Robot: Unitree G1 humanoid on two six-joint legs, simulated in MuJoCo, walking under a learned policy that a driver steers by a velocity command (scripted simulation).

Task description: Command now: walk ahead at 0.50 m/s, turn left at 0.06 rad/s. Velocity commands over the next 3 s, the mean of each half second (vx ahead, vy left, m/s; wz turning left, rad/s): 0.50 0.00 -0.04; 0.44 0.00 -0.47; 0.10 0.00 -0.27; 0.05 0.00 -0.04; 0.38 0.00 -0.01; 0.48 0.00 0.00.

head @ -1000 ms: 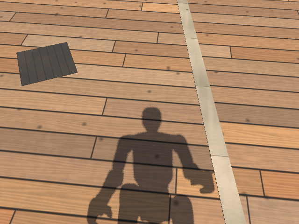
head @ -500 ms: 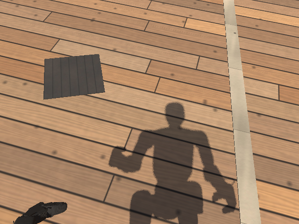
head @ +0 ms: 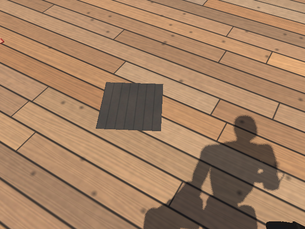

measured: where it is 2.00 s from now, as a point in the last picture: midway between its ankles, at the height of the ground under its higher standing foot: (196, 184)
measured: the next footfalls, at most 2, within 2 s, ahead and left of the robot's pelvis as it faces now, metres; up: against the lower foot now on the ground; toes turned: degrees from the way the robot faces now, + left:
left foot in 0.10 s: +0.24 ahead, +0.14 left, +0.00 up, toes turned +1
right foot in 0.66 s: +0.53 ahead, -0.12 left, +0.00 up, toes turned -10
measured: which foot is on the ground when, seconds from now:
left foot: up 0.00-0.08, down 0.10-0.66, up 0.68-1.00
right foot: down 0.00-0.12, up 0.14-0.64, down 0.66-1.00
